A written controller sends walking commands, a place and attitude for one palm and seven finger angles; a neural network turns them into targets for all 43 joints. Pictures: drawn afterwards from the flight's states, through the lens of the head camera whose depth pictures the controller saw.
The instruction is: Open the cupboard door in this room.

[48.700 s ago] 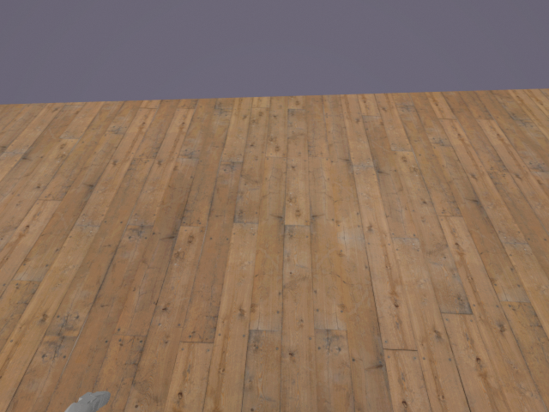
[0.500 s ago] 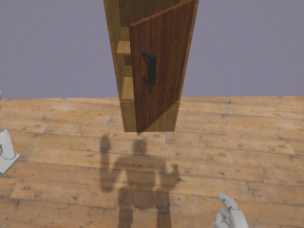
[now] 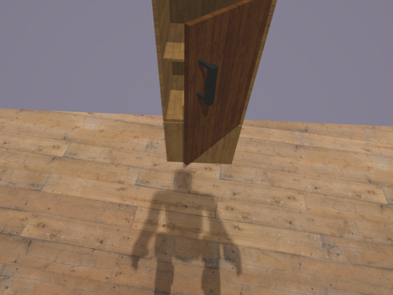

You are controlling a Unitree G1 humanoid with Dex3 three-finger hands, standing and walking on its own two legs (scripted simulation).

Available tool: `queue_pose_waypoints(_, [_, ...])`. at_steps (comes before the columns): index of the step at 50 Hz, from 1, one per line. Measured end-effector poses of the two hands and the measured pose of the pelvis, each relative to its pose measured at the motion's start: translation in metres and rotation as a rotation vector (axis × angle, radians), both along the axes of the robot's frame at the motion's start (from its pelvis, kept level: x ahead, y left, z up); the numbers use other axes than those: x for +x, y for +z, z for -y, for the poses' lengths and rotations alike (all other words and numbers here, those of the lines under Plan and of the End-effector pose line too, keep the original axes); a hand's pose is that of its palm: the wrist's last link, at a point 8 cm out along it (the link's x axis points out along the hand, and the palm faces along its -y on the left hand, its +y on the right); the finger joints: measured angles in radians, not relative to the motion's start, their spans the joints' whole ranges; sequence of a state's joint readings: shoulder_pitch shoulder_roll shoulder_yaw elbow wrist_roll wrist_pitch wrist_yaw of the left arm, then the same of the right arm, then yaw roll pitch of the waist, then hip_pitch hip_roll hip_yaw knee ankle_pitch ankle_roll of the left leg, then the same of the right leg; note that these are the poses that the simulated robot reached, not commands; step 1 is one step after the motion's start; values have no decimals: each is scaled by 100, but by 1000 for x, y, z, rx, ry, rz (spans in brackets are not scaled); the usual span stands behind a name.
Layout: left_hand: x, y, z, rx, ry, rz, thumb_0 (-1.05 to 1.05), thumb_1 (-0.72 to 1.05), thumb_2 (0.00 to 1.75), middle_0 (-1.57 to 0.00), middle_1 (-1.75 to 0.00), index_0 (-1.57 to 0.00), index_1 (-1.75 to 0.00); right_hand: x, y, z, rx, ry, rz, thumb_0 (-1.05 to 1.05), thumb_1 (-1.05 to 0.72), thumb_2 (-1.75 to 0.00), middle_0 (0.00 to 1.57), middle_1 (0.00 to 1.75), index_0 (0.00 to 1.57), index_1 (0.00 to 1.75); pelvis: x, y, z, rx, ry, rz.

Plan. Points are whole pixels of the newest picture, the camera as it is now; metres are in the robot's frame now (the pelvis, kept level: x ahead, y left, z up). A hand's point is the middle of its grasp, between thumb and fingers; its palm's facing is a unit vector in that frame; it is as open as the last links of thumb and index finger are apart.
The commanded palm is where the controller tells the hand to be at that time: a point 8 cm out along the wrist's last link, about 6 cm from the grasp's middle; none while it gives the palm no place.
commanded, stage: let the arm hang, fingers relaxed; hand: left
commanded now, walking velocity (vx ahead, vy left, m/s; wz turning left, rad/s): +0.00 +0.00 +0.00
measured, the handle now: (205, 82) +0.67 +0.02 +0.04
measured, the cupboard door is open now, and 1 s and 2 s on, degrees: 46 46 46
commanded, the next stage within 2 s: look to check the result in 0.68 s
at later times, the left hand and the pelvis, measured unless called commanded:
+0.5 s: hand out of the picture -0.01 +0.18 -0.17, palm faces +0.01 -0.98 -0.18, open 7.3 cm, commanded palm none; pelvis -0.01 +0.02 +0.00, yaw -1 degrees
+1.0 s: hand out of the picture +0.00 +0.19 -0.17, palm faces +0.01 -0.98 -0.20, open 7.4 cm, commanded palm none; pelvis +0.00 +0.02 +0.00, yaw -1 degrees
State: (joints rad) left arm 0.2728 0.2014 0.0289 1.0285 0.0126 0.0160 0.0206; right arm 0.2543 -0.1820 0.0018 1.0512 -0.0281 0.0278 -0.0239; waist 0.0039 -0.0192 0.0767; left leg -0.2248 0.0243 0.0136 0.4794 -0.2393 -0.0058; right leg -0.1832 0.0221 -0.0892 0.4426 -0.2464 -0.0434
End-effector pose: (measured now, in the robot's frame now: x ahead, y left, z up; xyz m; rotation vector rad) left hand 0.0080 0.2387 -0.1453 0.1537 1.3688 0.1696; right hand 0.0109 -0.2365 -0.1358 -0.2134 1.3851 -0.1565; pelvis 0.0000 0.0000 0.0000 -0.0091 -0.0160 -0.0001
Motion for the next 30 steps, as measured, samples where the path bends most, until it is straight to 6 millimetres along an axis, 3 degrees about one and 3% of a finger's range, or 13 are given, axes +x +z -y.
queue_pose_waypoints(5, [-27, 8, -9, 25, 7, -79, -1, 95, 90, -20, -30, -20, -30, -27, -7, -15, 45, -24, -63, 1, -91, -90, 20, 30, 20, 30, -3, 3, -5, 1, -3, 8])
queue_pose_waypoints(10, [-37, 12, -9, 31, 7, -103, 0, 93, 90, -20, -30, -20, -30, -41, -12, -33, 90, -40, -84, 1, -91, -90, 20, 30, 20, 30, -6, 4, -9, 4, -10, 12])
queue_pose_waypoints(19, [-26, 8, 6, -9, -4, -61, 1, 91, 90, -20, -30, -20, -30, -49, -16, -54, 127, -62, -75, 0, -91, -90, 20, 30, 20, 30, -9, 4, -14, 9, -18, 14])
queue_pose_waypoints(30, [-20, 4, 9, -30, -7, -47, 1, 92, 90, -20, -30, -20, -30, -49, -13, -55, 109, -80, -65, 0, -91, -90, 20, 30, 20, 30, -7, 4, -17, 10, -22, 10])
